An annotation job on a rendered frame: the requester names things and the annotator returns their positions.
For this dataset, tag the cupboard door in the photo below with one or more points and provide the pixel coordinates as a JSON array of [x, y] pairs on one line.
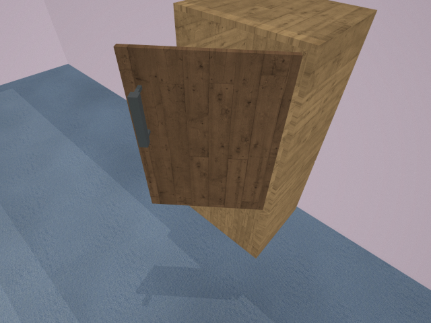
[[216, 118]]

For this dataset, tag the handle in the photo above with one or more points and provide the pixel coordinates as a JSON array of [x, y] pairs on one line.
[[138, 116]]

